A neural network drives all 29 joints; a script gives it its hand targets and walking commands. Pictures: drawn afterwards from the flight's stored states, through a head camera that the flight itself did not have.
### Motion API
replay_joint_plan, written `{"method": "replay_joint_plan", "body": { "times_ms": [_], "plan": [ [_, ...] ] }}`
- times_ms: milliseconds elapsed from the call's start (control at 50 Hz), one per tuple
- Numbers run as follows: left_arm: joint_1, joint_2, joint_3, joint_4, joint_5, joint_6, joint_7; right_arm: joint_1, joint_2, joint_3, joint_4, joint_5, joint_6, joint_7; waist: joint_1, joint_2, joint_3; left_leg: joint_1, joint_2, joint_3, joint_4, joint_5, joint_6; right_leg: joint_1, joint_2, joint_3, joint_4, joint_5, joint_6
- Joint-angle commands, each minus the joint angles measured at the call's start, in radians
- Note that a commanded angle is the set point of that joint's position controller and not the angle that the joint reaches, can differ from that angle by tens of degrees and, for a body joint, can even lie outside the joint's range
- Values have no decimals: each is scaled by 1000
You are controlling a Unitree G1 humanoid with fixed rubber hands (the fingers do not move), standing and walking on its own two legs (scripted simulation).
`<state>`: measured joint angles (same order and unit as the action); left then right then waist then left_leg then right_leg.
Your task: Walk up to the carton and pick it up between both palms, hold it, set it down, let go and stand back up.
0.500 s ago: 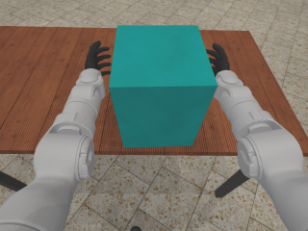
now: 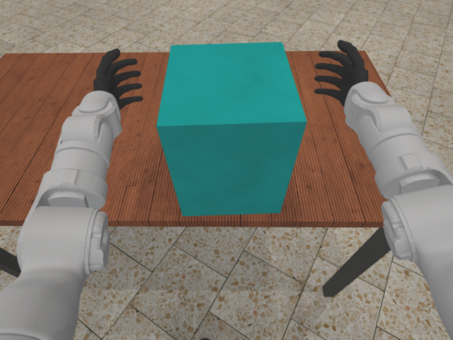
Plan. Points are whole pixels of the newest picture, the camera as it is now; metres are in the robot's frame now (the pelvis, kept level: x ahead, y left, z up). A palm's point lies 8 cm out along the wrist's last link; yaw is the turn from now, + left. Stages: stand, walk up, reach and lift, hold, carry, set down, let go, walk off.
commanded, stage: set down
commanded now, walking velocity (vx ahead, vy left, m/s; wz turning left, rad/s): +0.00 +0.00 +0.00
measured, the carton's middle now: (229, 134) +0.46 +0.04 +0.10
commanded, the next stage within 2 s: none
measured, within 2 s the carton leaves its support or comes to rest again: neither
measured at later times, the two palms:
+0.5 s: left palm (87, 111) +0.41 +0.26 +0.19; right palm (360, 96) +0.44 -0.17 +0.20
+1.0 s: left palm (100, 115) +0.40 +0.23 +0.20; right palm (371, 112) +0.42 -0.18 +0.19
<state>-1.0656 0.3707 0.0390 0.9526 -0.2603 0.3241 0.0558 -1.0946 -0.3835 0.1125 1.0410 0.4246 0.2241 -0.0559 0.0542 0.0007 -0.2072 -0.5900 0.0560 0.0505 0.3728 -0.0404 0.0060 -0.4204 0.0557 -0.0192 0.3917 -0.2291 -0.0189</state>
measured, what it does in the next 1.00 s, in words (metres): stands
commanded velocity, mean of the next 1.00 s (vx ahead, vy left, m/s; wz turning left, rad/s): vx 0.00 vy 0.00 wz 0.00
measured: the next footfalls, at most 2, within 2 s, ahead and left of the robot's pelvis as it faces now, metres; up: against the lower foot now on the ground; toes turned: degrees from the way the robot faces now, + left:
none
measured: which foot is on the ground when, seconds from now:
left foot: down 0.00-1.00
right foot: down 0.00-1.00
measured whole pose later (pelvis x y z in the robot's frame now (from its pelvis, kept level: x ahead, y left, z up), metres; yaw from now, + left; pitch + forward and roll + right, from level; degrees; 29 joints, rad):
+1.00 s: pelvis -0.01 +0.02 +0.01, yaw -1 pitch +5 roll -1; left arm -0.85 0.32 0.11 0.51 -0.19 0.63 0.09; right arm -0.90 -0.42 0.07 0.82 0.46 0.37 -0.01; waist 0.04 -0.01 -0.08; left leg -0.38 0.05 0.08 0.34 -0.04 0.02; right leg -0.22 0.04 0.01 0.35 -0.21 0.00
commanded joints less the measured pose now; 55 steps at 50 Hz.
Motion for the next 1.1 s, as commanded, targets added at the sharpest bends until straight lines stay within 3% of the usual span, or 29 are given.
{"method": "replay_joint_plan", "body": {
  "times_ms": [0, 20, 40, 80, 120, 140, 160, 200, 220, 240, 280, 300, 320, 360, 380, 420, 460, 480, 560, 580, 600, 620, 640, 660, 680, 700, 800, 900, 1080],
  "plan": [
    [-532, 208, 23, -88, -1, -45, 1, -532, -154, -102, -144, -56, -32, -8, -32, -30, -553, 530, -30, -47, 101, 198, 25, -28, -21, -3, -28, 369, 95],
    [-531, 214, 26, -96, -3, -55, 1, -542, -157, -101, -160, -52, -35, -7, -5, -46, -549, 532, -27, -41, 91, 173, 23, -31, -20, -8, -34, 317, 91],
    [-542, 195, -10, -112, -17, -51, 7, -539, -169, -119, -142, -53, -30, -5, -38, -19, -543, 540, -24, -45, 84, 147, 16, -41, -18, -9, -47, 281, 82],
    [-541, 199, 3, -84, -19, -46, 13, -559, -168, -115, -146, -65, -22, -4, -18, -29, -517, 535, -22, -51, 88, 131, 20, -67, -21, -9, -49, 231, 76],
    [-537, 215, 11, -219, -39, -43, 26, -558, -185, -133, -292, -57, -33, -1, -6, -10, -667, 575, -24, -53, 105, 221, 14, -17, -12, -8, -27, 329, 82],
    [-583, 217, 16, -115, -26, -40, 25, -591, -147, -132, -220, -61, -20, 2, -5, -21, -566, 539, -20, -52, 106, 180, 20, -57, -15, -7, -30, 282, 75],
    [-580, 223, 13, -233, -39, -31, 33, -595, -180, -138, -310, -50, -24, 6, 6, 4, -668, 583, -25, -46, 106, 210, 14, -35, -15, -4, -33, 315, 78],
    [-570, 214, 5, -279, -30, 10, 36, -568, -203, -156, -287, -54, -11, 5, -35, 43, -671, 632, -27, -54, 124, 269, -7, -56, -5, -20, -31, 340, 71],
    [-610, 237, 15, -452, -37, 44, 46, -577, -266, -181, -382, -42, -6, 8, -35, 109, -792, 729, -22, -49, 136, 362, -30, -52, 11, -27, -31, 405, 67],
    [-587, 209, 13, -286, -25, 70, 42, -570, -221, -169, -244, -50, 18, 13, -43, 102, -630, 702, -15, -64, 146, 287, -25, -124, 7, -29, -42, 292, 56],
    [-542, 200, 26, -499, -30, 100, 56, -533, -259, -170, -373, -24, 12, 24, -12, 115, -759, 778, -11, -67, 133, 339, -37, -64, 25, -37, -43, 347, 51],
    [-534, 187, 29, -467, -14, 131, 54, -516, -249, -180, -315, -29, 29, 27, -41, 137, -710, 806, -7, -73, 146, 380, -38, -91, 21, -37, -50, 363, 48],
    [-548, 205, 41, -551, -7, 144, 56, -521, -279, -191, -374, -29, 28, 29, -26, 147, -758, 826, -9, -66, 149, 391, -47, -92, 19, -38, -58, 364, 49],
    [-488, 180, 42, -444, 13, 166, 46, -477, -229, -174, -282, -28, 48, 32, -41, 110, -596, 755, -20, -65, 127, 294, -29, -75, 11, -29, -69, 295, 51],
    [-399, 178, 68, -574, 17, 181, 49, -411, -253, -159, -373, -1, 40, 36, -25, 103, -648, 794, -17, -70, 106, 338, -30, 5, 17, -30, -71, 364, 56],
    [-419, 152, 42, -456, 23, 190, 41, -414, -230, -173, -237, -22, 61, 43, -61, 105, -532, 735, -18, -80, 97, 241, -24, -62, 11, -26, -81, 237, 48],
    [-446, 193, 61, -565, 17, 198, 55, -433, -267, -190, -347, -10, 60, 53, -39, 89, -559, 773, -15, -68, 62, 187, -19, -39, 11, -28, -95, 205, 50],
    [-496, 184, 44, -484, 11, 204, 58, -468, -240, -187, -288, -15, 80, 60, -62, 84, -471, 720, -12, -78, 55, 114, -17, -83, 8, -27, -101, 131, 49],
    [-276, 130, 79, -587, 40, 245, 52, -316, -206, -143, -375, 2, 76, 68, -37, 43, -475, 736, -16, -85, 28, 193, -2, 85, 9, -7, -94, 280, 58],
    [-415, 171, 68, -487, 30, 236, 41, -428, -232, -194, -322, -22, 80, 67, -60, 48, -427, 656, -28, -72, 31, 104, 2, 17, 2, -11, -97, 156, 57],
    [-331, 123, 52, -438, 35, 225, 41, -365, -184, -168, -253, -28, 85, 74, -50, 44, -358, 641, -27, -88, 13, 47, 10, 15, -7, 0, -104, 107, 46],
    [-403, 171, 64, -580, 26, 227, 54, -395, -243, -193, -391, -6, 76, 73, -33, 58, -445, 690, -29, -67, -4, 45, -3, 46, -5, -5, -116, 133, 55],
    [-469, 176, 52, -470, 18, 222, 64, -483, -233, -208, -310, -40, 87, 81, -45, 59, -374, 620, -20, -82, 2, -17, 5, -35, -3, -9, -99, 44, 46],
    [-427, 157, 54, -556, 6, 214, 75, -437, -226, -190, -401, -24, 74, 87, -23, 30, -430, 664, -21, -83, 6, -15, 5, -5, -8, -2, -93, 70, 47],
    [-655, 207, -26, -482, -66, 203, 89, -636, -306, -266, -437, -54, 82, 69, -60, 58, -433, 690, 7, -67, -5, -188, -2, -170, -19, -49, -100, -53, 40],
    [-594, 164, -57, -462, -111, 193, 106, -594, -254, -246, -411, -62, 88, 72, -56, 30, -436, 718, 17, -65, 8, -222, 8, -211, -27, -38, -94, -78, 36],
    [-418, 161, 6, -458, -33, 220, 96, -439, -257, -161, -317, -30, 110, 75, -7, 37, -507, 777, 37, -78, 25, 30, 21, -72, -11, -8, -90, 111, 31],
    [-201, 188, 147, -605, 96, 268, 32, -276, -263, -93, -384, 43, 87, 38, 9, 0, -474, 771, -18, -54, 51, 299, 2, 161, -10, 0, -60, 439, 96],
    [-37, 132, 131, -930, 41, 288, 17, -112, -200, -160, -674, 30, 79, 21, -47, 19, -351, 795, -22, -39, 31, 192, 2, 57, 3, -8, -99, 271, 66]
  ]
}}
